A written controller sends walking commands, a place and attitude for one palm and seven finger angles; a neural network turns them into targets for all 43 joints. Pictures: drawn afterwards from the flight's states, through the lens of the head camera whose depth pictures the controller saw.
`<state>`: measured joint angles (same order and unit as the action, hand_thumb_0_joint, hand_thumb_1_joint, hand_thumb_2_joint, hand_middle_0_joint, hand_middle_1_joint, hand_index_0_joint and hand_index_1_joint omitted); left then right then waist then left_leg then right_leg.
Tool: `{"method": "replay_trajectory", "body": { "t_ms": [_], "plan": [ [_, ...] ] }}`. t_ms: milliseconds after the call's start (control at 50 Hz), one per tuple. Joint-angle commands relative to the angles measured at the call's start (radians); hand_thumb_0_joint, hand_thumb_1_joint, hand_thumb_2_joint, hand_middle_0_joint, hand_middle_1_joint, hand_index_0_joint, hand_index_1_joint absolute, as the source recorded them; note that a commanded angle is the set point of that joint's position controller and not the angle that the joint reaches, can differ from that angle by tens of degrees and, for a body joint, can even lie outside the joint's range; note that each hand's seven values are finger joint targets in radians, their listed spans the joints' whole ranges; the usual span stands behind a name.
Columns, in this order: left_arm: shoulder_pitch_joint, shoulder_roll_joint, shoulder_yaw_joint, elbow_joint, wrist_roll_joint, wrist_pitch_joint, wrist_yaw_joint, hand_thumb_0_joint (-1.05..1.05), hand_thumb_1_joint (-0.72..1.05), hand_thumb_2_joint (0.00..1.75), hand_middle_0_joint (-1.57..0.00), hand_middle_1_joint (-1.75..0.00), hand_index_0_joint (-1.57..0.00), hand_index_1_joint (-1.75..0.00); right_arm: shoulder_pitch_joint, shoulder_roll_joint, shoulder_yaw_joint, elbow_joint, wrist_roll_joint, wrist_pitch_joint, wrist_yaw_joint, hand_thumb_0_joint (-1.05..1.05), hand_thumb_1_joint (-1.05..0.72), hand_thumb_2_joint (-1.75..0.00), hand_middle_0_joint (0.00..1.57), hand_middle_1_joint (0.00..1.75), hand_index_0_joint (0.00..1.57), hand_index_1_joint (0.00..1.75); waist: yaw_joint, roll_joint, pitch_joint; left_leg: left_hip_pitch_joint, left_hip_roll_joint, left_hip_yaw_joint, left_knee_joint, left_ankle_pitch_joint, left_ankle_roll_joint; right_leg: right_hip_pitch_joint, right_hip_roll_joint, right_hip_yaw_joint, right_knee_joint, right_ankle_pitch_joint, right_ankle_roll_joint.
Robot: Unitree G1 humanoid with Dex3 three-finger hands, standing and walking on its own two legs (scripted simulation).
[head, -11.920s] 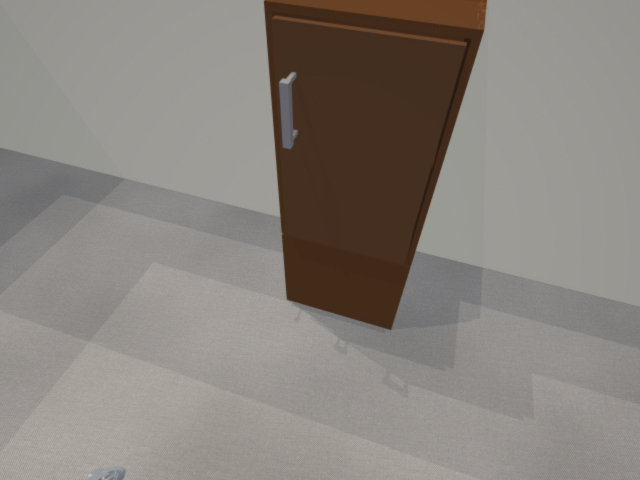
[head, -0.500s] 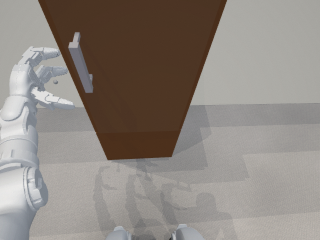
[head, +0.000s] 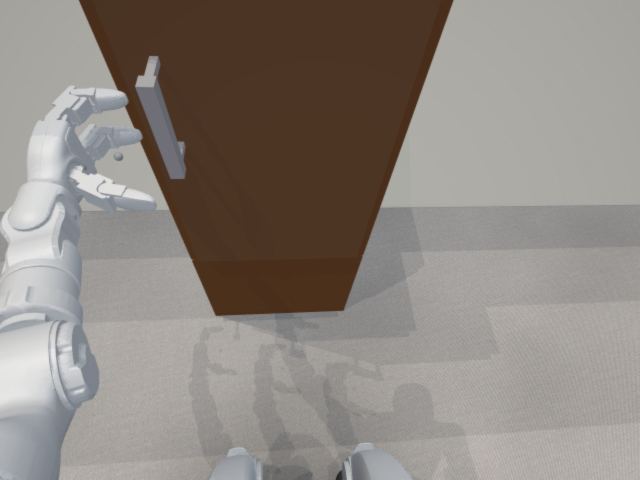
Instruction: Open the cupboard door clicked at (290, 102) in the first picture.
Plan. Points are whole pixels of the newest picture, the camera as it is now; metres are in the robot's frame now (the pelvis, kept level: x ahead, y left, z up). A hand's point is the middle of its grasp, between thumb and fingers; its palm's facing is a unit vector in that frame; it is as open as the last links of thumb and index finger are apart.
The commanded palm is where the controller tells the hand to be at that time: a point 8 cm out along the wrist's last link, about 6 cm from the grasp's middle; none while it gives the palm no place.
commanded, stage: slide the fingers in behind the handle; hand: left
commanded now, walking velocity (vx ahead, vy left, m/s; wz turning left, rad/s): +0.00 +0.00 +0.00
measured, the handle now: (166, 122) +0.54 +0.17 +0.10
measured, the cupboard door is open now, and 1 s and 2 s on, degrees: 0 0 0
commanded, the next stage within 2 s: close the thumb around the handle in 1.62 s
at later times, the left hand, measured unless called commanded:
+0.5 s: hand (133, 159) +0.48 +0.20 +0.10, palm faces -0.02 -1.00 +0.00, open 14.0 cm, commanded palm +0.45 +0.24 +0.10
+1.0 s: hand (175, 159) +0.48 +0.15 +0.10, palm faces -0.01 -1.00 -0.02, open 14.1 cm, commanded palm +0.45 +0.19 +0.10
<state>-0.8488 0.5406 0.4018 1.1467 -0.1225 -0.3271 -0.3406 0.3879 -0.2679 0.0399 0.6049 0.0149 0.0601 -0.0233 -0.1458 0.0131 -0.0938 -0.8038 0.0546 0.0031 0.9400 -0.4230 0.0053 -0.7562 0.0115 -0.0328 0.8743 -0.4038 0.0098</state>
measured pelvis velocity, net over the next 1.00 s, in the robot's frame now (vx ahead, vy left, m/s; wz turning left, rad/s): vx -0.01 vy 0.00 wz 0.01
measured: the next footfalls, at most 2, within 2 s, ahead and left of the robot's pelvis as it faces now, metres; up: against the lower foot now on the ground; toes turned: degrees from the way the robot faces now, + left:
none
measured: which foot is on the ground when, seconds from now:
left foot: down 0.00-1.00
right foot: down 0.00-1.00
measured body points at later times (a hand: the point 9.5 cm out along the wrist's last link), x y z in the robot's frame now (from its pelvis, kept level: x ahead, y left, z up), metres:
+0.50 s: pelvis +0.00 +0.00 +0.00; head +0.09 +0.02 +0.44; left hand +0.47 +0.25 +0.11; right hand +0.02 -0.26 -0.11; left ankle +0.01 +0.11 -0.69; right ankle +0.01 -0.13 -0.69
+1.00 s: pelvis -0.01 +0.00 +0.00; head +0.08 +0.01 +0.44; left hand +0.47 +0.20 +0.11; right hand +0.02 -0.26 -0.12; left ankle +0.01 +0.11 -0.69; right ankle +0.01 -0.13 -0.69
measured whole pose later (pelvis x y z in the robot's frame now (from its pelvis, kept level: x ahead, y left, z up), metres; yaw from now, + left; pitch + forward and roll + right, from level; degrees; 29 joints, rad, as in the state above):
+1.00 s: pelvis -0.01 +0.00 +0.00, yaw +0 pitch +15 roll -2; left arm -0.84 0.37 0.29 1.09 -0.10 -0.37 -0.16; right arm 0.39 -0.25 0.02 0.63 0.00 0.04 0.01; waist -0.13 0.02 -0.10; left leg -0.78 0.05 0.01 0.93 -0.41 0.00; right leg -0.74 0.00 -0.03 0.89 -0.40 0.01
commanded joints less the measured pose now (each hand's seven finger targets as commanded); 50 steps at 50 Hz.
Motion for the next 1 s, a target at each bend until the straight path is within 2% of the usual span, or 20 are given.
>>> {"method": "replay_trajectory", "body": {
  "t_ms": [0,80,100,120,140,180,280,340,400,480,520,540,600,640,660,740,780,840,900,980],
  "plan": [
    [-0.447,0.258,0.029,-0.245,-0.027,-0.083,-0.006,0.0,-0.5,0.3,-0.3,-1.2,-0.3,-1.2,0.128,-0.176,-0.068,-0.065,0.0,-0.024,-0.021,0.0,-0.9,-0.9,0.2,0.3,0.2,0.3,-0.002,0.125,-0.438,0.323,-0.037,-0.024,-0.097,0.35,0.024,0.15,0.039,0.006,-0.09,0.338,-0.026],
    [-0.41,0.222,0.016,-0.202,-0.041,-0.072,-0.012,0.0,-0.5,0.3,-0.3,-1.2,-0.3,-1.2,0.135,-0.179,-0.07,-0.055,0.002,-0.025,-0.018,0.0,-0.9,-0.9,0.2,0.3,0.2,0.3,-0.005,0.084,-0.392,0.303,-0.034,-0.026,-0.104,0.318,0.024,0.132,0.043,-0.001,-0.099,0.308,-0.026],
    [-0.444,0.211,0.0,-0.218,-0.041,-0.069,-0.011,0.0,-0.5,0.3,-0.3,-1.2,-0.3,-1.2,0.133,-0.179,-0.071,-0.052,0.001,-0.025,-0.018,0.0,-0.9,-0.9,0.2,0.3,0.2,0.3,-0.015,0.093,-0.38,0.295,-0.035,-0.024,-0.106,0.3,0.027,0.128,0.041,0.003,-0.105,0.299,-0.023],
    [-0.431,0.222,0.011,-0.203,-0.037,-0.063,-0.009,0.0,-0.5,0.3,-0.3,-1.2,-0.3,-1.2,0.135,-0.181,-0.072,-0.052,0.002,-0.025,-0.018,0.0,-0.9,-0.9,0.2,0.3,0.2,0.3,-0.008,0.102,-0.372,0.286,-0.037,-0.022,-0.108,0.28,0.026,0.126,0.04,0.003,-0.108,0.282,-0.025],
    [-0.415,0.243,0.027,-0.198,-0.034,-0.06,-0.005,0.0,-0.5,0.3,-0.3,-1.2,-0.3,-1.2,0.139,-0.183,-0.073,-0.053,0.001,-0.025,-0.019,0.0,-0.9,-0.9,0.2,0.3,0.2,0.3,-0.003,0.077,-0.375,0.273,-0.037,-0.022,-0.11,0.273,0.028,0.139,0.039,0.005,-0.109,0.278,-0.025],
    [-0.43,0.242,0.029,-0.245,-0.032,-0.073,0.004,0.0,-0.5,0.3,-0.3,-1.2,-0.3,-1.2,0.135,-0.177,-0.073,-0.058,-0.001,-0.028,-0.019,0.0,-0.9,-0.9,0.2,0.3,0.2,0.3,0.005,0.118,-0.417,0.304,-0.039,-0.021,-0.108,0.307,0.026,0.151,0.038,0.006,-0.099,0.306,-0.027],
    [-0.398,0.216,0.025,-0.23,-0.034,-0.08,0.021,0.0,-0.5,0.3,-0.3,-1.2,-0.3,-1.2,0.134,-0.174,-0.074,-0.061,-0.001,-0.03,-0.012,0.0,-0.9,-0.9,0.2,0.3,0.2,0.3,0.005,0.078,-0.392,0.288,-0.039,-0.018,-0.108,0.307,0.026,0.154,0.042,0.005,-0.101,0.311,-0.025],
    [-0.401,0.228,0.03,-0.268,-0.026,-0.085,0.029,0.0,-0.5,0.3,-0.3,-1.2,-0.3,-1.2,0.127,-0.173,-0.077,-0.068,0.0,-0.029,-0.012,0.0,-0.9,-0.9,0.2,0.3,0.2,0.3,0.017,0.108,-0.415,0.3,-0.04,-0.017,-0.112,0.312,0.023,0.168,0.038,0.006,-0.097,0.316,-0.027],
    [-0.421,0.16,-0.015,-0.283,-0.029,-0.088,0.039,0.0,-0.5,0.3,-0.3,-1.2,-0.3,-1.2,0.122,-0.167,-0.076,-0.064,-0.002,-0.031,-0.007,0.0,-0.9,-0.9,0.2,0.3,0.2,0.3,0.002,0.129,-0.411,0.347,-0.034,-0.027,-0.111,0.334,0.018,0.121,0.041,-0.007,-0.094,0.304,-0.029],
    [-0.414,0.107,-0.042,-0.306,-0.031,-0.09,0.062,0.0,-0.5,0.3,-0.3,-1.2,-0.3,-1.2,0.121,-0.166,-0.083,-0.058,-0.003,-0.037,-0.001,0.0,-0.9,-0.9,0.2,0.3,0.2,0.3,0.005,0.143,-0.426,0.404,-0.029,-0.042,-0.11,0.377,0.009,0.088,0.043,-0.018,-0.088,0.304,-0.033],
    [-0.419,0.058,-0.075,-0.289,-0.03,-0.082,0.079,0.0,-0.5,0.3,-0.3,-1.2,-0.3,-1.2,0.115,-0.162,-0.083,-0.052,-0.003,-0.039,0.003,0.0,-0.9,-0.9,0.2,0.3,0.2,0.3,-0.003,0.121,-0.39,0.393,-0.029,-0.045,-0.115,0.357,0.008,0.07,0.043,-0.022,-0.094,0.283,-0.032],
    [-0.422,0.062,-0.07,-0.274,-0.028,-0.078,0.09,0.0,-0.5,0.3,-0.3,-1.2,-0.3,-1.2,0.118,-0.165,-0.084,-0.048,-0.003,-0.038,0.003,0.0,-0.9,-0.9,0.2,0.3,0.2,0.3,-0.008,0.082,-0.37,0.376,-0.028,-0.046,-0.12,0.335,0.01,0.07,0.043,-0.025,-0.098,0.271,-0.03],
    [-0.416,0.08,-0.047,-0.27,-0.017,-0.082,0.116,0.0,-0.5,0.3,-0.3,-1.2,-0.3,-1.2,0.112,-0.162,-0.08,-0.056,-0.006,-0.04,0.005,0.0,-0.9,-0.9,0.2,0.3,0.2,0.3,0.008,0.073,-0.384,0.349,-0.036,-0.036,-0.12,0.322,0.013,0.103,0.039,-0.017,-0.095,0.28,-0.03],
    [-0.439,0.053,-0.073,-0.275,-0.005,-0.089,0.127,0.0,-0.5,0.3,-0.3,-1.2,-0.3,-1.2,0.107,-0.157,-0.08,-0.057,-0.006,-0.042,0.008,0.0,-0.9,-0.9,0.2,0.3,0.2,0.3,-0.001,0.078,-0.369,0.344,-0.038,-0.034,-0.119,0.306,0.014,0.091,0.038,-0.014,-0.096,0.27,-0.029],
    [-0.45,0.075,-0.056,-0.275,-0.001,-0.098,0.136,0.0,-0.5,0.3,-0.3,-1.2,-0.3,-1.2,0.112,-0.159,-0.079,-0.055,-0.009,-0.043,0.007,0.0,-0.9,-0.9,0.2,0.3,0.2,0.3,0.0,0.072,-0.372,0.345,-0.037,-0.038,-0.115,0.313,0.014,0.094,0.038,-0.014,-0.091,0.274,-0.032],
    [-0.476,0.016,-0.099,-0.278,0.004,-0.111,0.146,0.0,-0.5,0.3,-0.3,-1.2,-0.3,-1.2,0.107,-0.154,-0.08,-0.053,-0.009,-0.049,0.012,0.0,-0.9,-0.9,0.2,0.3,0.2,0.3,-0.004,0.09,-0.392,0.363,-0.039,-0.041,-0.116,0.301,0.009,0.082,0.038,-0.015,-0.088,0.26,-0.033],
    [-0.455,0.027,-0.078,-0.284,-0.004,-0.115,0.152,0.0,-0.5,0.3,-0.3,-1.2,-0.3,-1.2,0.108,-0.155,-0.083,-0.052,-0.01,-0.051,0.012,0.0,-0.9,-0.9,0.2,0.3,0.2,0.3,0.004,0.085,-0.438,0.375,-0.041,-0.035,-0.108,0.33,0.011,0.107,0.038,-0.011,-0.084,0.294,-0.031],
    [-0.433,0.035,-0.07,-0.271,0.003,-0.109,0.163,0.0,-0.5,0.3,-0.3,-1.2,-0.3,-1.2,0.107,-0.152,-0.082,-0.053,-0.009,-0.05,0.012,0.0,-0.9,-0.9,0.2,0.3,0.2,0.3,0.009,0.051,-0.415,0.333,-0.043,-0.025,-0.112,0.312,0.014,0.134,0.037,-0.007,-0.088,0.306,-0.028],
    [-0.46,0.018,-0.093,-0.262,0.015,-0.112,0.175,0.0,-0.5,0.3,-0.3,-1.2,-0.3,-1.2,0.11,-0.151,-0.08,-0.048,-0.009,-0.047,0.014,0.0,-0.9,-0.9,0.2,0.3,0.2,0.3,-0.003,0.052,-0.383,0.316,-0.045,-0.029,-0.115,0.281,0.016,0.114,0.036,-0.008,-0.091,0.281,-0.029],
    [-0.477,-0.023,-0.117,-0.274,0.011,-0.118,0.185,0.0,-0.5,0.3,-0.3,-1.2,-0.3,-1.2,0.109,-0.147,-0.085,-0.044,-0.01,-0.051,0.013,0.0,-0.9,-0.9,0.2,0.3,0.2,0.3,-0.008,0.066,-0.398,0.338,-0.046,-0.027,-0.113,0.278,0.015,0.104,0.036,-0.007,-0.094,0.276,-0.028]
  ]
}}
